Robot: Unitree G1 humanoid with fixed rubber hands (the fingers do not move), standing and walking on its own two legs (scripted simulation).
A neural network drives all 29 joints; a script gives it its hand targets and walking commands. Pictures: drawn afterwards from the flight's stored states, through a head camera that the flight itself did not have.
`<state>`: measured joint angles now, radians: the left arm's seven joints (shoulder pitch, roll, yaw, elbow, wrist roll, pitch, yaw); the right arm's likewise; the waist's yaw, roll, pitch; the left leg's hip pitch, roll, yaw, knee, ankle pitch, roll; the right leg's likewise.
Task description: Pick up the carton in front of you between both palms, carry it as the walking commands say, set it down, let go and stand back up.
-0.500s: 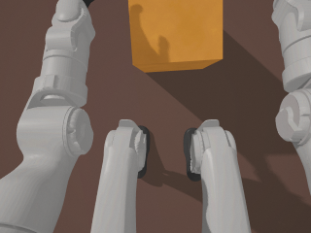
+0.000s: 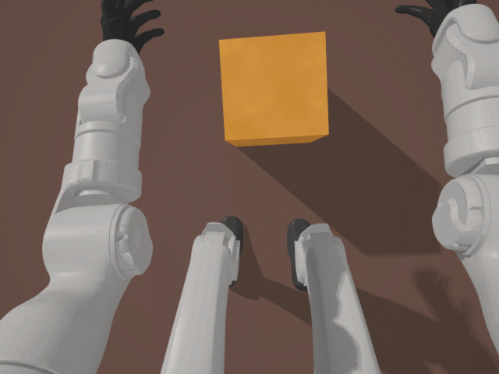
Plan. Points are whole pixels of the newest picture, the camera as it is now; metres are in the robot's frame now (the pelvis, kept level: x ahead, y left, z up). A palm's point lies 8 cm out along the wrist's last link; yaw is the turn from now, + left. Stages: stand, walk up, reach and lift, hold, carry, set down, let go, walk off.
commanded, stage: set down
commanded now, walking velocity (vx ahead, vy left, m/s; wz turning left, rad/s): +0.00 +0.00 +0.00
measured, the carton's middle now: (272, 100) +0.53 -0.02 -0.45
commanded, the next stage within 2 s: let go in 0.12 s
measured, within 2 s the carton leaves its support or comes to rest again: neither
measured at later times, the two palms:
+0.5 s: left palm (51, 95) +0.45 +0.20 +0.01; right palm out of the picture +0.46 -0.23 +0.01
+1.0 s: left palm out of the picture +0.28 +0.23 +0.12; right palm out of the picture +0.29 -0.23 +0.11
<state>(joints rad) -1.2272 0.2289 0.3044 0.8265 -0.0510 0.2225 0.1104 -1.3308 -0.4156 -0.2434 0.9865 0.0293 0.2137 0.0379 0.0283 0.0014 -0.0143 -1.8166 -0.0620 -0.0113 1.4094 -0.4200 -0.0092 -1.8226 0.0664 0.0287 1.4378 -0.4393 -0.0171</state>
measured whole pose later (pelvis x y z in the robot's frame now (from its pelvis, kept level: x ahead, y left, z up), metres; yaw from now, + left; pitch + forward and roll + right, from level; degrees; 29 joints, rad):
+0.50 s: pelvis +0.05 +0.00 +0.13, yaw -2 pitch +38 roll +0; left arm -0.64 0.18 0.23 0.64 0.07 0.12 -0.01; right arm -0.71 -0.25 -0.26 0.72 -0.07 0.11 0.04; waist 0.02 0.00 -0.05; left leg -1.24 -0.04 -0.03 0.84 -0.28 0.00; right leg -1.24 0.07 0.05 0.85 -0.29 -0.01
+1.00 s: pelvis +0.10 +0.01 +0.19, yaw -1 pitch +9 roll +0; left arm 0.15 0.19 0.06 0.47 0.00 0.00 -0.05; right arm 0.11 -0.20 -0.09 0.51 -0.01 0.00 0.05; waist 0.02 0.01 0.00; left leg -0.40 -0.05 -0.05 0.49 -0.25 0.02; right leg -0.39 0.05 0.05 0.49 -0.26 -0.02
